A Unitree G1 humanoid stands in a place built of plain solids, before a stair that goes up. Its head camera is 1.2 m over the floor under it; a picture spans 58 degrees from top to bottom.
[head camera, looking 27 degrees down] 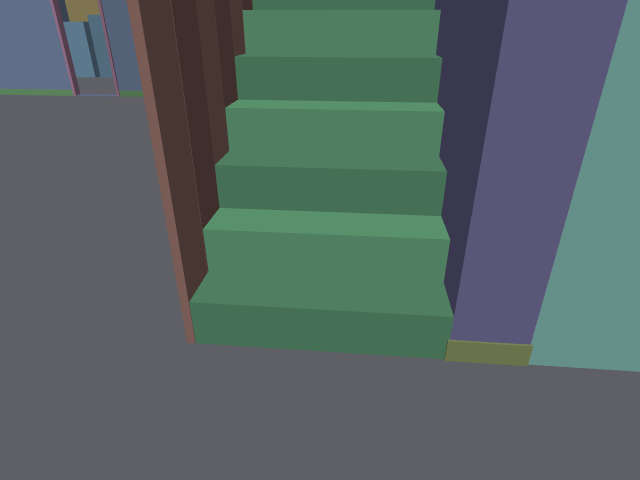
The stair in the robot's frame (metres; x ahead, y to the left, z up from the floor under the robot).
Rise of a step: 0.21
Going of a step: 0.23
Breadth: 1.02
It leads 5 degrees to the right of straight ahead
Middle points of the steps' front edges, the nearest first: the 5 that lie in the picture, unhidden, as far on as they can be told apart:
1.36 0.01 0.21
1.59 -0.01 0.42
1.83 -0.04 0.62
2.06 -0.06 0.83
2.29 -0.08 1.04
